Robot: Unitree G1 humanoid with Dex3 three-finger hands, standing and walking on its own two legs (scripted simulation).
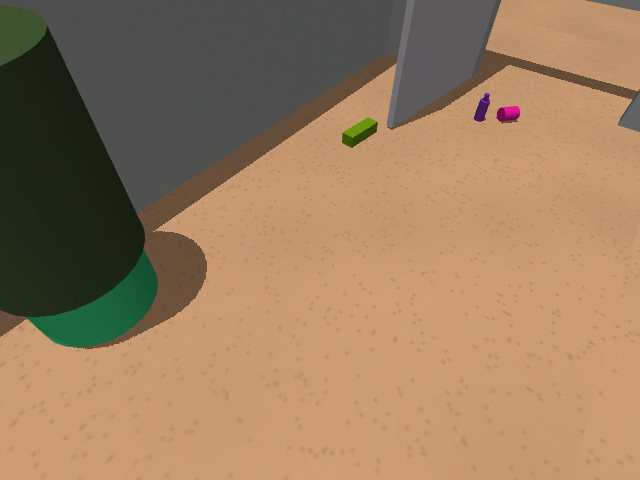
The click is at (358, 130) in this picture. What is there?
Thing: lying carton
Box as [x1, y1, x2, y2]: [342, 117, 377, 147]
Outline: 377,122 368,117 343,132 342,142 351,147 376,131
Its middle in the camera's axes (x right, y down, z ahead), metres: +0.23 -0.61 +2.19
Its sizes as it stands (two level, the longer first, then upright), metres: 0.229 0.072 0.065
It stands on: the floor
